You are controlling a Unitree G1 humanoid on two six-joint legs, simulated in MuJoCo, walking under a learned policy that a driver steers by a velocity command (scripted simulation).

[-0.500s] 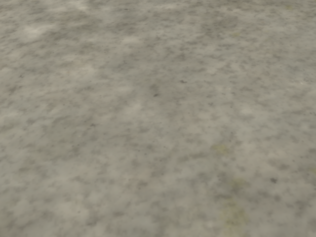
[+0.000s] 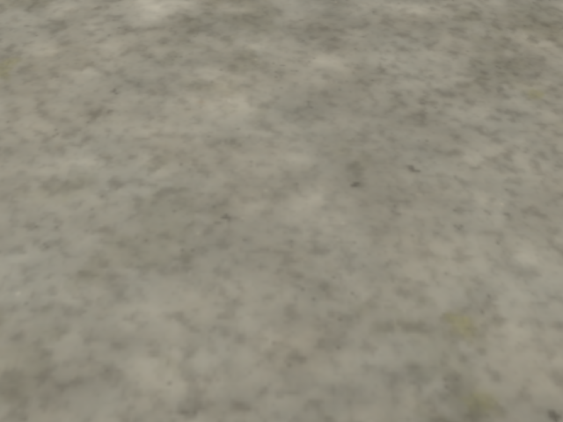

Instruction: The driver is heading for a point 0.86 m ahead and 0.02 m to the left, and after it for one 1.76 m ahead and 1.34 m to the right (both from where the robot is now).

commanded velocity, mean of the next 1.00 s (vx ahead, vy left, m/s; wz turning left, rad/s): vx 0.13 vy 0.00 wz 0.26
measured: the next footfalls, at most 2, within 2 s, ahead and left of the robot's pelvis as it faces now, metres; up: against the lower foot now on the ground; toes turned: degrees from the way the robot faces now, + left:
right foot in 0.24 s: +0.11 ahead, -0.16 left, +0.00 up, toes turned +14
left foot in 0.58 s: +0.02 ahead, +0.09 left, +0.00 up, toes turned +10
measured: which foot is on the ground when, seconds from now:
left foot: down 0.00-0.24, up 0.26-0.56, down 0.58-0.88, up 0.90-1.00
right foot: up 0.00-0.22, down 0.24-0.62, up 0.64-0.86, down 0.88-1.00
